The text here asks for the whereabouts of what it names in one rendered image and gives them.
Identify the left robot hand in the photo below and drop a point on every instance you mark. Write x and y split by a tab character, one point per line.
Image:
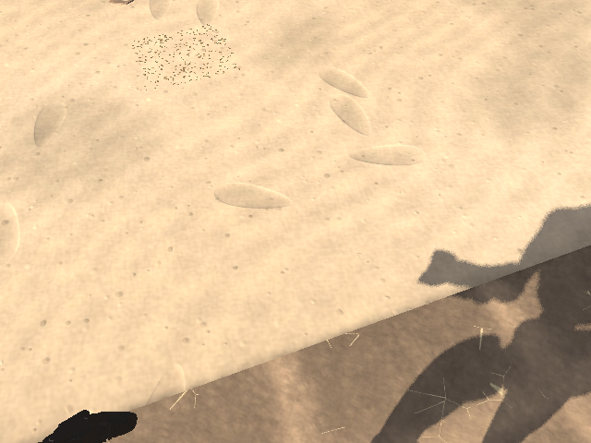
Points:
84	427

